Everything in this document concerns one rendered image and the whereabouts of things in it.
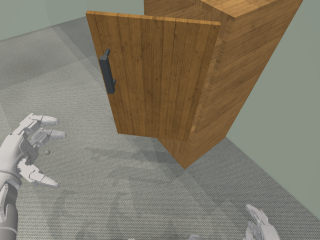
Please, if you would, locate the robot left hand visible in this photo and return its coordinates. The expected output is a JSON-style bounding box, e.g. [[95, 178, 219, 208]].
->
[[0, 113, 67, 189]]

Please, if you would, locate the handle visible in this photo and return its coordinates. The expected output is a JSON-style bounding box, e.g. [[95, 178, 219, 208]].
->
[[99, 48, 116, 94]]

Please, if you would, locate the cupboard door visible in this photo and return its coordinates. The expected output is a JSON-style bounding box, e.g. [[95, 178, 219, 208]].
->
[[85, 10, 221, 141]]

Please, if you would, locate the right robot shin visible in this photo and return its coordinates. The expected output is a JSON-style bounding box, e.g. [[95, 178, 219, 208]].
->
[[189, 234, 200, 238]]

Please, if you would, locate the robot left forearm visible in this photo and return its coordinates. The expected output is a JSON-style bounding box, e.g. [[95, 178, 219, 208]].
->
[[0, 171, 22, 240]]

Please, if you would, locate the robot right hand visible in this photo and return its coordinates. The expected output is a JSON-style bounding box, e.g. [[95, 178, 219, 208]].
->
[[242, 204, 281, 240]]

